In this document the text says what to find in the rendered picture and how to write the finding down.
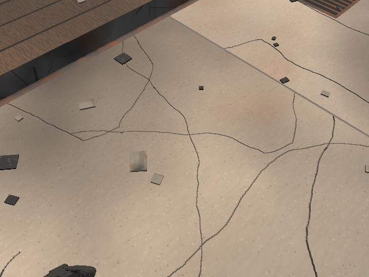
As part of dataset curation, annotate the robot left hand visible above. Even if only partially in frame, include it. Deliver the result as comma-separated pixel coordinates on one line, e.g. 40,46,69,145
44,264,96,277

